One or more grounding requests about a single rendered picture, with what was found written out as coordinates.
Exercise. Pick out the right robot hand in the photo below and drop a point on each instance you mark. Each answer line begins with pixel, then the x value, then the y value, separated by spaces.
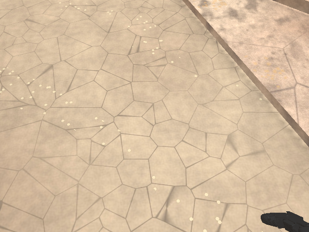
pixel 290 221

